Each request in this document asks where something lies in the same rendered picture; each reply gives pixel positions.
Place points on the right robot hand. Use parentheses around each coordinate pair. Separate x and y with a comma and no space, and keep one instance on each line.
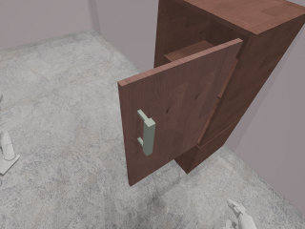
(244,221)

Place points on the left robot hand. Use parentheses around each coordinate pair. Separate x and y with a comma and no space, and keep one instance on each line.
(8,157)

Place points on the cupboard door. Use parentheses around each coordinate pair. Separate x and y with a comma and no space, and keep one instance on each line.
(179,97)

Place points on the handle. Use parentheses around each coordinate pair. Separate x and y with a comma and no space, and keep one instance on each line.
(148,134)

